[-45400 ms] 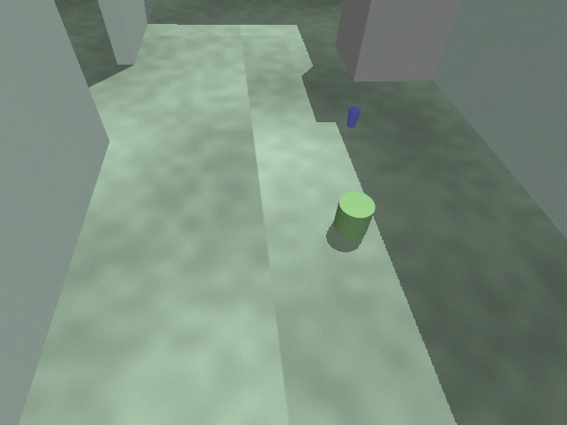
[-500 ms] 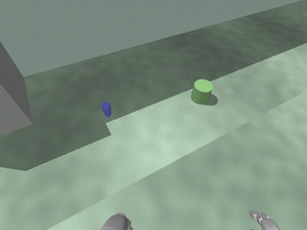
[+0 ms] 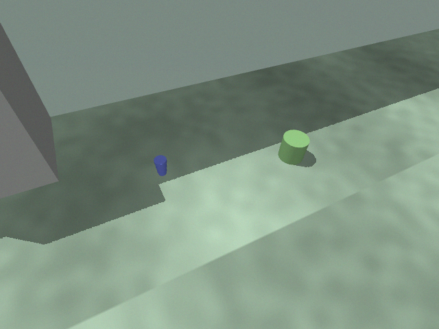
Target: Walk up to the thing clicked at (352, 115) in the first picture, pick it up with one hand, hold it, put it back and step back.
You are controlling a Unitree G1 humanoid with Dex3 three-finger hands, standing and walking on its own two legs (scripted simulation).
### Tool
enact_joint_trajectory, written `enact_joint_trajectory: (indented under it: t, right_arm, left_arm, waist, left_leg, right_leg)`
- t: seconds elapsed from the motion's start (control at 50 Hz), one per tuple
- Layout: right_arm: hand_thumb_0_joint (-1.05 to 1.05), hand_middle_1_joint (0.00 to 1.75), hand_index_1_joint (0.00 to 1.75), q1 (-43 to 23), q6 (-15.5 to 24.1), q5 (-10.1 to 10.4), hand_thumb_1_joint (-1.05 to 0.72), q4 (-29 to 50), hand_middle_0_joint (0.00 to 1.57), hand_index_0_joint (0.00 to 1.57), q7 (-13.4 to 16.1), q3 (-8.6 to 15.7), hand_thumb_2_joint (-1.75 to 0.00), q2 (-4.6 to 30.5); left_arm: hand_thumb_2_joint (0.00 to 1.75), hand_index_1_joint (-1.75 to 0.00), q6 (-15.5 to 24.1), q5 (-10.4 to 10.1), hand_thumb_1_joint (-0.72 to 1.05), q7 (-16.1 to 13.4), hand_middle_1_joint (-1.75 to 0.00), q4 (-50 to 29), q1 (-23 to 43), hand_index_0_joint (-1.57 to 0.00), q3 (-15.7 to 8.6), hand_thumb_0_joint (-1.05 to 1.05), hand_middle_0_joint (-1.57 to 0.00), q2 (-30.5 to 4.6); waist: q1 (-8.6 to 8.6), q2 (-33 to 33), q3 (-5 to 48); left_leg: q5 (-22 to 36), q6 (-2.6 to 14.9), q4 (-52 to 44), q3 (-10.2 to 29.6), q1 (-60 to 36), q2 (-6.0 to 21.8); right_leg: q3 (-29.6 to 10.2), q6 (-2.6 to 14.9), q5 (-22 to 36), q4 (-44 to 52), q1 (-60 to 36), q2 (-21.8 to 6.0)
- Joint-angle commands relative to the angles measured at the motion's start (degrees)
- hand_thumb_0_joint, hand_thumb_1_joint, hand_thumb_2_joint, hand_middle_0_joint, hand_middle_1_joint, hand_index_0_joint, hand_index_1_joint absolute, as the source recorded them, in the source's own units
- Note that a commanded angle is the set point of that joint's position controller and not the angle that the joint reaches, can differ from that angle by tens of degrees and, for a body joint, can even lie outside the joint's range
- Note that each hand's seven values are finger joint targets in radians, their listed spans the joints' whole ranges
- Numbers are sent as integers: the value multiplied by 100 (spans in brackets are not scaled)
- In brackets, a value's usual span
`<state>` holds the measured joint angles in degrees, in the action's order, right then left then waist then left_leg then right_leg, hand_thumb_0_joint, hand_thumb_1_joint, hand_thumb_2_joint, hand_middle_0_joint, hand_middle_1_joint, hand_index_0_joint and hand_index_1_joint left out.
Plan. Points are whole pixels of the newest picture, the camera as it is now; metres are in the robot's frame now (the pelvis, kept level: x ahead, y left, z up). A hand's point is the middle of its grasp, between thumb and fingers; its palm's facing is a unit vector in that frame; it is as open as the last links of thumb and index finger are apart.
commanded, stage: step back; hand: left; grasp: from above
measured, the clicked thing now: (161, 166) +1.08 +0.27 -0.70
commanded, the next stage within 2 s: stand in 0.58 s
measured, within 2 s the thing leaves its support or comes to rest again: neither
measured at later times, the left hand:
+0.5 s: hand out of the picture +0.14 +0.29 -0.15, palm faces +0.04 -0.94 -0.35, open 7.3 cm
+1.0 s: hand out of the picture +0.12 +0.26 -0.14, palm faces -0.02 -0.94 -0.33, open 7.3 cm
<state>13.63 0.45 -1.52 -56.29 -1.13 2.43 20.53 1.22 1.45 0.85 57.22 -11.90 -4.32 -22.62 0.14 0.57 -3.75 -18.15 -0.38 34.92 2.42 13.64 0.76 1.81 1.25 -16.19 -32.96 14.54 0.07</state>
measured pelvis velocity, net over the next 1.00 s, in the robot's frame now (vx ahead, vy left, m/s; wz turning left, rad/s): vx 0.04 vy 0.01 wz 0.01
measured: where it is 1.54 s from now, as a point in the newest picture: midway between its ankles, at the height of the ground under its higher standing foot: outside the picture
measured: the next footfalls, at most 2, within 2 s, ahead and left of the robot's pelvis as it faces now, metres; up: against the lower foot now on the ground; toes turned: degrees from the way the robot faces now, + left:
none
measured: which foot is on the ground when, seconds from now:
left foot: down 0.00-1.00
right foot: down 0.00-1.00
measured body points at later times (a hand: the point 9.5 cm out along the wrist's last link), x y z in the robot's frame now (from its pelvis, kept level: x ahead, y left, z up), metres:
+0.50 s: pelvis +0.05 +0.02 +0.01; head +0.08 +0.03 +0.46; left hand +0.14 +0.33 -0.12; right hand +0.17 -0.27 -0.12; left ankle +0.06 +0.14 -0.73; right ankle +0.03 -0.11 -0.73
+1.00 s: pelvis +0.04 +0.01 +0.02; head +0.04 +0.01 +0.47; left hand +0.12 +0.31 -0.11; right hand +0.13 -0.29 -0.11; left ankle +0.06 +0.14 -0.73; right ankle +0.03 -0.11 -0.73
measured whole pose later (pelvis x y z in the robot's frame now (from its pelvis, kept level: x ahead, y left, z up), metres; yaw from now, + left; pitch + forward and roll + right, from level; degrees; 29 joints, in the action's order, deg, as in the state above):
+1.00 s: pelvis +0.04 +0.01 +0.02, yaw +0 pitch -3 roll +0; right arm 3.6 0.6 -0.2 -65.6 -0.8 0.6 19.3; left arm 1.2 0.5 0.4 65.3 -5.0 -0.2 -19.7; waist 0.3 -0.2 -4.0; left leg -7.9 -0.7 17.9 -0.7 6.6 0.9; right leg 0.9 -0.6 -10.7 -18.4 4.4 -1.0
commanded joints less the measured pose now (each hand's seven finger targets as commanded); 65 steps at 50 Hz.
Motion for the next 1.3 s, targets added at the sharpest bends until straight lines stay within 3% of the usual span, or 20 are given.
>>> enact_joint_trajectory:
  t: [0.0,0.02,0.06,0.14,0.18,0.2,0.22,0.24,0.26,0.3,0.34,0.38,0.42,0.54,0.56,0.66,0.8,0.86,1.0,1.28]
  right_arm:
    - [0,30,30,-552,29,17,-90,521,20,20,179,263,-90,1129]
    - [0,30,30,-279,51,30,-90,413,20,20,169,316,-90,1293]
    - [0,30,30,-130,82,38,-90,239,20,20,142,290,-90,1182]
    - [0,30,30,-110,126,-4,-90,119,20,20,78,278,-90,1069]
    - [0,30,30,-31,173,-35,-90,-14,20,20,98,306,-90,995]
    - [0,30,30,-38,198,-58,-90,-40,20,20,137,317,-90,1034]
    - [0,30,30,-204,239,-82,-90,46,20,20,167,345,-90,1292]
    - [0,30,30,-583,242,-32,-90,116,20,20,159,319,-90,1478]
    - [0,30,30,-745,233,-6,-90,119,20,20,146,331,-90,1587]
    - [0,30,30,-972,221,19,-90,68,20,20,142,225,-90,1318]
    - [0,30,30,-972,218,52,-90,9,20,20,163,183,-90,1215]
    - [0,30,30,-823,215,76,-90,-133,20,20,193,196,-90,1187]
    - [0,30,30,-864,202,92,-90,-184,20,20,214,221,-90,1199]
    - [0,30,30,-1317,131,99,-90,-212,20,20,224,211,-90,1122]
    - [0,30,30,-1257,141,135,-90,-239,20,20,207,134,-90,1157]
    - [0,30,30,-1384,160,126,-90,-322,20,20,160,108,-90,1124]
    - [0,30,30,-1483,149,126,-90,-425,20,20,112,64,-90,1043]
    - [0,30,30,-1484,160,115,-90,-455,20,20,102,57,-90,1038]
    - [0,30,30,-1337,135,106,-90,-570,20,20,84,38,-90,1048]
    - [0,30,30,-934,121,73,-90,-613,20,20,84,1,-90,1110]
  left_arm:
    - [90,-30,211,109,90,-151,-30,-385,18,-20,-423,0,-20,-1850]
    - [90,-30,228,73,90,-139,-30,-511,293,-20,-398,0,-20,-1703]
    - [90,-30,264,29,90,-155,-30,-513,453,-20,-305,0,-20,-1419]
    - [90,-30,222,34,90,-109,-30,-489,682,-20,-247,0,-20,-1404]
    - [90,-30,146,-20,90,-93,-30,-497,805,-20,-168,0,-20,-1303]
    - [90,-30,115,-46,90,-90,-30,-479,702,-20,-78,0,-20,-1128]
    - [90,-30,92,-106,90,-83,-30,-491,586,-20,11,0,-20,-882]
    - [90,-30,55,-202,90,-100,-30,-363,624,-20,-18,0,-20,-894]
    - [90,-30,37,-165,90,-118,-30,-302,624,-20,-36,0,-20,-981]
    - [90,-30,110,-120,90,-134,-30,-144,580,-20,-2,0,-20,-939]
    - [90,-30,172,-133,90,-143,-30,-55,498,-20,-20,0,-20,-1127]
    - [90,-30,160,-150,90,-164,-30,-33,640,-20,-43,0,-20,-1156]
    - [90,-30,139,-157,90,-191,-30,-3,674,-20,-8,0,-20,-1079]
    - [90,-30,78,-124,90,-207,-30,97,807,-20,27,0,-20,-1039]
    - [90,-30,55,-142,90,-174,-30,216,793,-20,154,0,-20,-823]
    - [90,-30,86,-122,90,-162,-30,273,931,-20,164,0,-20,-900]
    - [90,-30,111,-106,90,-130,-30,376,1028,-20,179,0,-20,-955]
    - [90,-30,138,-90,90,-132,-30,396,1022,-20,165,0,-20,-1002]
    - [90,-30,110,-90,90,-116,-30,461,934,-20,182,0,-20,-1005]
    - [90,-30,74,-87,90,-91,-30,409,769,-20,204,0,-20,-1021]
  waist:
    - [-384,-775,-126]
    - [-214,-438,-274]
    - [-123,-434,-284]
    - [-94,-972,32]
    - [47,-755,204]
    - [100,-520,303]
    - [19,178,475]
    - [-151,496,460]
    - [-160,471,449]
    - [-259,339,610]
    - [-184,422,723]
    - [-80,340,1023]
    - [-71,306,1172]
    - [-105,98,943]
    - [-50,82,784]
    - [-34,16,849]
    - [-9,-64,551]
    - [-1,-58,689]
    - [10,-115,387]
    - [31,-125,275]
  left_leg:
    - [-1476,88,1545,436,1639,-156]
    - [-1278,77,1684,544,1481,-13]
    - [-847,81,1374,524,1303,57]
    - [-586,37,224,-134,512,16]
    - [228,53,-770,-388,-245,-136]
    - [739,95,-1126,-144,-598,-37]
    - [1142,320,-1300,879,-691,688]
    - [673,724,-1489,1562,1,1227]
    - [447,938,-1520,1570,265,1379]
    - [1602,618,-1189,971,52,1041]
    - [2206,313,-879,431,-49,655]
    - [3057,243,-751,231,-440,590]
    - [3751,319,-669,203,-790,662]
    - [2940,339,-910,181,-723,707]
    - [2923,293,-1181,356,-743,715]
    - [2913,207,-1428,246,-1034,723]
    - [1794,105,-1863,212,-957,657]
    - [1841,108,-1876,194,-1017,675]
    - [1020,61,-2018,213,-761,608]
    - [692,90,-1981,279,-598,617]
  right_leg:
    - [-3280,1188,-2465,2228,-223,-2406]
    - [-3065,1334,-2206,2092,-65,-2330]
    - [-2100,970,-1311,1831,-52,-1760]
    - [-1201,805,-87,1425,54,-1442]
    - [-814,636,655,802,252,-1252]
    - [-646,438,1134,427,352,-1099]
    - [-364,129,1029,33,520,-712]
    - [-83,-42,-384,-155,137,-227]
    - [-146,-3,-761,-33,-257,-228]
    - [-265,52,175,538,-607,-398]
    - [-503,103,1378,705,-905,-630]
    - [-448,137,2175,519,-1043,-722]
    - [-315,82,2424,446,-963,-669]
    - [-320,34,2125,637,-864,-662]
    - [-459,-10,2080,939,-846,-670]
    - [-472,-55,2167,1269,-1105,-751]
    - [-546,-86,1231,1735,-913,-758]
    - [-587,-61,1421,1754,-1012,-815]
    - [-645,-62,472,1982,-712,-773]
    - [-738,-13,-14,2004,-427,-755]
